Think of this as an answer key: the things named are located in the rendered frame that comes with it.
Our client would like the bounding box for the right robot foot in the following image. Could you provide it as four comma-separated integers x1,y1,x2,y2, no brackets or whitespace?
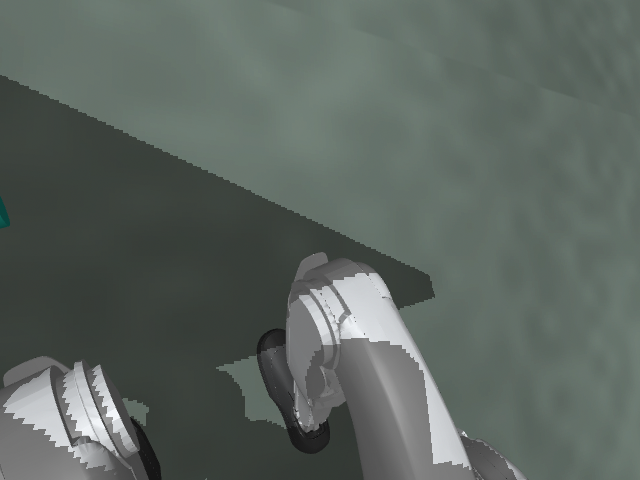
257,329,330,454

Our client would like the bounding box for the can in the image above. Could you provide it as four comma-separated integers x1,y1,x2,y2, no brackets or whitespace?
0,196,10,229

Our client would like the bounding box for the right robot hand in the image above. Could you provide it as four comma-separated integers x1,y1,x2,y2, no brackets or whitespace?
456,428,528,480

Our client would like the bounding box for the left robot foot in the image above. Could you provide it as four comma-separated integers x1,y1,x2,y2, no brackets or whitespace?
130,417,162,480

